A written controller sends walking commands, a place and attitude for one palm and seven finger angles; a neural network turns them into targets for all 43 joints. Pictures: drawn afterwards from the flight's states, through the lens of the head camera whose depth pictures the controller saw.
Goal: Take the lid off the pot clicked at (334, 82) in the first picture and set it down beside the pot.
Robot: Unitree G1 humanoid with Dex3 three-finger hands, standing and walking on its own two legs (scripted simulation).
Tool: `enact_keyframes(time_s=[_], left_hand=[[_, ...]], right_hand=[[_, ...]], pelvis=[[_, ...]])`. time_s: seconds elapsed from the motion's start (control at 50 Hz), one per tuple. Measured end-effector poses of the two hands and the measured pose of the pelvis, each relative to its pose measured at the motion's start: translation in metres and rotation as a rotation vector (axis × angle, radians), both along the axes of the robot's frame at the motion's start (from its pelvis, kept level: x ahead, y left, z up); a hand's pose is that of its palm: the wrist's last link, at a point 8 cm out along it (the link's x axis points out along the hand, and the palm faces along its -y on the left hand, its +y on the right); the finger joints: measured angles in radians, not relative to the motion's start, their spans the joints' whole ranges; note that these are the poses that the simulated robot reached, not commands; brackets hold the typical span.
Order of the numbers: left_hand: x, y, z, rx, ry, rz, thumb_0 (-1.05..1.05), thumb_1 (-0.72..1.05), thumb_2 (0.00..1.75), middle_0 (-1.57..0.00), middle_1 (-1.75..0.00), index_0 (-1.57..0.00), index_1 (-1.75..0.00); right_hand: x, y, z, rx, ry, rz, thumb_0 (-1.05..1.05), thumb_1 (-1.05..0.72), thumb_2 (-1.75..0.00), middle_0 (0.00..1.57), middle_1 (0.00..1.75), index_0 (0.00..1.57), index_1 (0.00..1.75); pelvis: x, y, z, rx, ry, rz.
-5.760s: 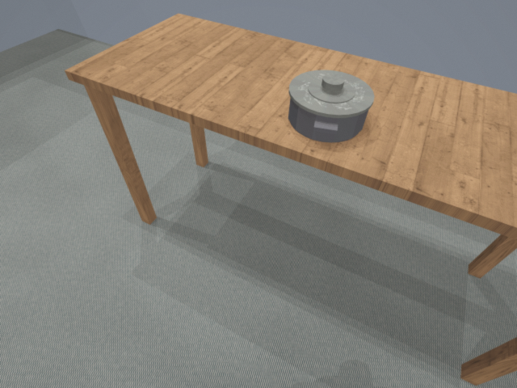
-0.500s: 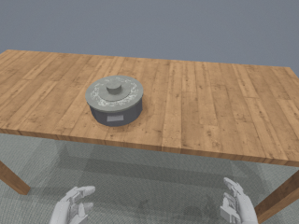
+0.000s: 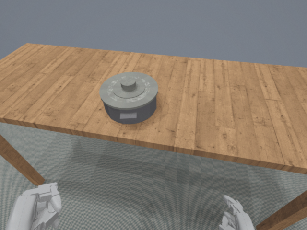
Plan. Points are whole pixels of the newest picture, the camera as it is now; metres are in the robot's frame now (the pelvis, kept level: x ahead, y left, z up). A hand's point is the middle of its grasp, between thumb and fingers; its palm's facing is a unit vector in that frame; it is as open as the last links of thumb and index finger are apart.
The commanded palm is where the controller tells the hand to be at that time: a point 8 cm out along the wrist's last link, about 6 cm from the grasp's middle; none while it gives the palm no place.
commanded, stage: raise the hand higher, near the body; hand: left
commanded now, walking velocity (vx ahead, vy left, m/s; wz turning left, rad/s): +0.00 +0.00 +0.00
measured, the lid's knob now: (128, 83) +0.54 +0.15 +0.10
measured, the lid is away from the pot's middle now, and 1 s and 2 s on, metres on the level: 0.00 0.00 0.00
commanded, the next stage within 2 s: reach forward and open the fingers in 0.68 s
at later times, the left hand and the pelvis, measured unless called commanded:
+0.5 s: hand (51, 185) +0.17 +0.23 +0.11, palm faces +0.30 -0.85 -0.42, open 3.1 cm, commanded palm +0.12 +0.27 +0.14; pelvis +0.01 +0.00 +0.00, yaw +0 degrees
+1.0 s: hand (42, 165) +0.20 +0.26 +0.13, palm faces +0.07 -0.12 -0.99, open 2.9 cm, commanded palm +0.17 +0.26 +0.18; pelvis +0.01 +0.00 +0.00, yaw -2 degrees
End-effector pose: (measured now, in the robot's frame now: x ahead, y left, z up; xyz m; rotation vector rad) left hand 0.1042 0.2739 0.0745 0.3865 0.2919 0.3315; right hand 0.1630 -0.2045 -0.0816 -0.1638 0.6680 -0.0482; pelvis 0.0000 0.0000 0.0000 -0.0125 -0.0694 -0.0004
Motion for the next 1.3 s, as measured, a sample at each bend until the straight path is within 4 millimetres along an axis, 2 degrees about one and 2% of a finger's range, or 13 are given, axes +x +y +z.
enact_keyframes(time_s=[0.1,0.24,0.46,0.62,0.8,0.92,1.0,1.04,1.12,1.3], left_hand=[[0.006,0.001,0.013,0.034,-0.034,-0.026,0.01,0.9,0.9,-1.29,-1.49,-1.29,-1.49],[0.014,0.001,0.028,0.055,-0.103,-0.048,0.01,0.89,0.9,-1.3,-1.49,-1.3,-1.49],[0.026,0.0,0.054,0.083,-0.228,-0.064,0.01,0.89,0.9,-1.3,-1.49,-1.3,-1.5],[0.036,0.0,0.072,0.111,-0.298,-0.072,0.01,0.89,0.9,-1.3,-1.49,-1.31,-1.5],[0.048,-0.001,0.094,0.15,-0.378,-0.094,0.01,0.89,0.9,-1.3,-1.49,-1.31,-1.5],[0.064,-0.012,0.108,0.767,-0.156,-0.217,0.01,0.84,0.93,-1.29,-1.45,-1.29,-1.45],[0.07,-0.011,0.112,1.037,0.021,-0.317,0.01,0.76,0.98,-1.27,-1.36,-1.27,-1.36],[0.073,-0.009,0.112,1.099,0.097,-0.36,0.0,0.71,1.01,-1.25,-1.3,-1.26,-1.31],[0.078,-0.008,0.11,1.103,0.203,-0.438,0.0,0.59,1.08,-1.22,-1.18,-1.22,-1.18],[0.092,-0.009,0.121,1.113,0.236,-0.582,0.0,0.31,1.26,-1.12,-0.87,-1.12,-0.87]], right_hand=[[-0.001,-0.009,0.0,-0.015,-0.005,-0.031,0.02,-0.9,-0.9,0.21,0.3,0.2,0.3],[0.016,-0.016,0.013,-0.036,-0.069,-0.043,0.02,-0.9,-0.9,0.2,0.3,0.2,0.3],[0.042,-0.001,0.026,-0.018,-0.136,0.01,0.02,-0.9,-0.9,0.2,0.3,0.2,0.3],[0.04,0.008,0.019,0.001,-0.101,0.036,0.02,-0.9,-0.9,0.21,0.3,0.2,0.3],[0.031,0.002,0.01,-0.003,-0.053,0.021,0.02,-0.9,-0.9,0.21,0.3,0.2,0.3],[0.035,-0.006,0.001,-0.012,0.029,0.057,0.02,-0.9,-0.9,0.21,0.3,0.2,0.3],[0.043,-0.011,-0.004,0.011,0.06,0.048,0.02,-0.9,-0.9,0.2,0.3,0.2,0.3],[0.047,-0.012,-0.005,0.022,0.059,0.043,0.02,-0.9,-0.9,0.2,0.3,0.2,0.3],[0.054,-0.012,-0.005,0.04,0.04,0.039,0.02,-0.9,-0.9,0.2,0.3,0.2,0.3],[0.046,-0.006,-0.005,0.035,0.046,0.071,0.02,-0.9,-0.9,0.2,0.3,0.2,0.3]], pelvis=[[0.002,0.002,0.0,0.001,0.002,-0.008],[0.005,0.003,0.0,0.001,0.0,-0.012],[0.009,0.004,0.001,0.0,-0.003,-0.008],[0.011,0.004,0.001,-0.001,-0.002,-0.006],[0.014,0.004,0.001,0.0,0.001,-0.009],[0.008,0.004,-0.003,0.006,0.055,-0.025],[0.005,0.005,-0.004,0.006,0.075,-0.028],[0.004,0.005,-0.004,0.006,0.081,-0.02],[0.002,0.005,-0.003,0.003,0.083,0.0],[-0.007,0.004,0.0,-0.003,0.069,0.027]])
